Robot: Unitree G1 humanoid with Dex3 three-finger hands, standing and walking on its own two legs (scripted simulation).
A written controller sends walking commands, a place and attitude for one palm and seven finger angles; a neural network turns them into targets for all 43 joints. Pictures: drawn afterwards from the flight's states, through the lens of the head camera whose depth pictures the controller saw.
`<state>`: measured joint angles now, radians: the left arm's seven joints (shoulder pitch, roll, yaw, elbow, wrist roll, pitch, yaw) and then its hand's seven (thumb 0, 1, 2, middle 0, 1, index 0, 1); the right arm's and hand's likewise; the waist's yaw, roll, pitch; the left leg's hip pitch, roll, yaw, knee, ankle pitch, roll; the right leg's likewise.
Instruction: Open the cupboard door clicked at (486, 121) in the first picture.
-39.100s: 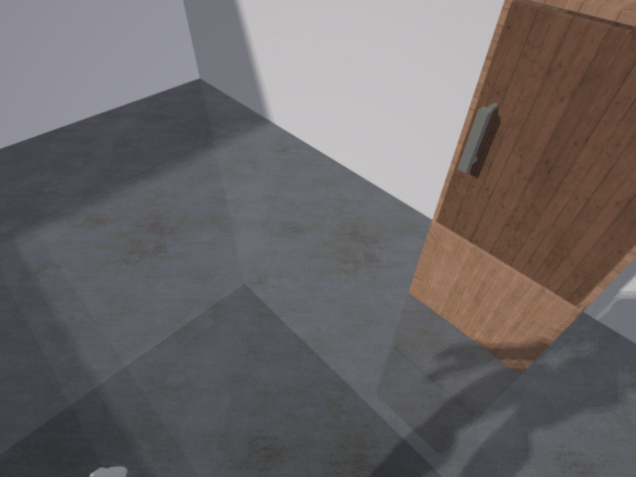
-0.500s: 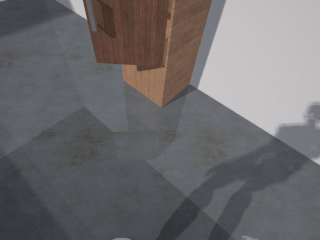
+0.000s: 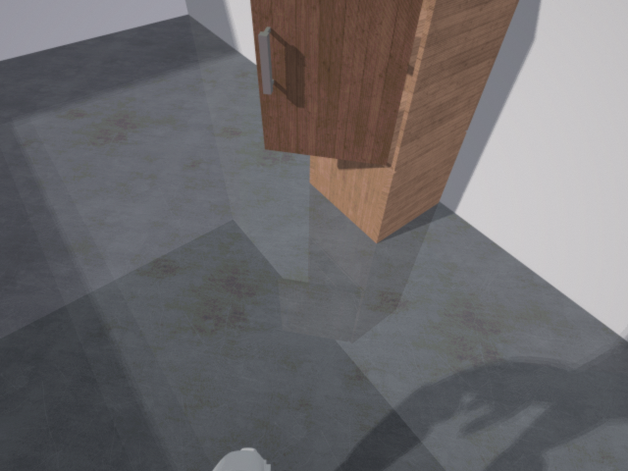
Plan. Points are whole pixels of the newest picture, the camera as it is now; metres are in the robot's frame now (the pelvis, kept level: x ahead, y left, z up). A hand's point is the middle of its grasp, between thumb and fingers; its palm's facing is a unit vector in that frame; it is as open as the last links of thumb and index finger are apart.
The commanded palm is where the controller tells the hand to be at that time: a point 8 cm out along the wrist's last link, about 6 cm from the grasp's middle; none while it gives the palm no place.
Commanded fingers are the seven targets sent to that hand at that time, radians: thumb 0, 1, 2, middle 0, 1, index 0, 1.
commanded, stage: take the last steps up to it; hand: left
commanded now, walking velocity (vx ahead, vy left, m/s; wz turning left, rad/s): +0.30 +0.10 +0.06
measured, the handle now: (267, 61) +1.08 +0.22 -0.03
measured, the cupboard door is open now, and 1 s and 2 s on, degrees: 42 42 42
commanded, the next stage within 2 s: come to a stop and stand still in 1.16 s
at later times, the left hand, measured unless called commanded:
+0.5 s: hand (193, 379) +0.27 +0.22 -0.17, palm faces +0.03 -0.98 -0.22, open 7.4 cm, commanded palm none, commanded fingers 0.00 0.90 0.90 -0.20 -0.30 -0.20 -0.30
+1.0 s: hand (174, 332) +0.35 +0.29 -0.18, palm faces +0.02 -0.99 -0.17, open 7.4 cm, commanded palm none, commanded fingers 0.00 0.90 0.90 -0.20 -0.30 -0.20 -0.30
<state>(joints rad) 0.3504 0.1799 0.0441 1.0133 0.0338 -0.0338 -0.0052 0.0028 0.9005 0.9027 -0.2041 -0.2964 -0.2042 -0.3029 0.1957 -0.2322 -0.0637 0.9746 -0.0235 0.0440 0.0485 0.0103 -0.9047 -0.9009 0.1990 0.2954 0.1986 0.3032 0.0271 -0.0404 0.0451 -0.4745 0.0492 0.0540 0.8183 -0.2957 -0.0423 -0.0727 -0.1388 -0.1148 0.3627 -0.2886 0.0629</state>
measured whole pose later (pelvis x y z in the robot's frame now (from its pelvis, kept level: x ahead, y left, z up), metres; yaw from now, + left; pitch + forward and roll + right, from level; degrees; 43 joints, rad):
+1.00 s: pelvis +0.35 +0.10 -0.01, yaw -2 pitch +0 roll +0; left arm 0.30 0.18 0.06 1.07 0.03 0.00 -0.01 0.01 0.91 0.90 -0.20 -0.30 -0.20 -0.30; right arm 0.23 -0.16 -0.04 1.01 -0.03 -0.07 -0.02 -0.01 -0.94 -0.90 0.20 0.30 0.20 0.30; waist 0.02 -0.03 0.03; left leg -0.26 0.03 0.16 0.45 -0.20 0.04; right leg -0.48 -0.10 -0.07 1.05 -0.35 0.00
